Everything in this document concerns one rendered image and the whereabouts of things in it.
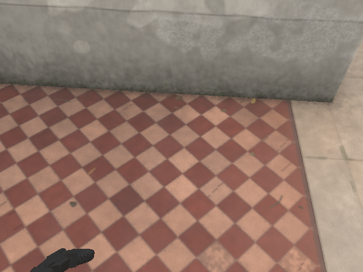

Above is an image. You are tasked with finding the left robot hand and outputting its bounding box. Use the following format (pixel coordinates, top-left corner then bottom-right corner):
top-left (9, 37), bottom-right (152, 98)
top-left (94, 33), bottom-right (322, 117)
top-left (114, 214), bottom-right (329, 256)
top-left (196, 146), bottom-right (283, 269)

top-left (30, 248), bottom-right (95, 272)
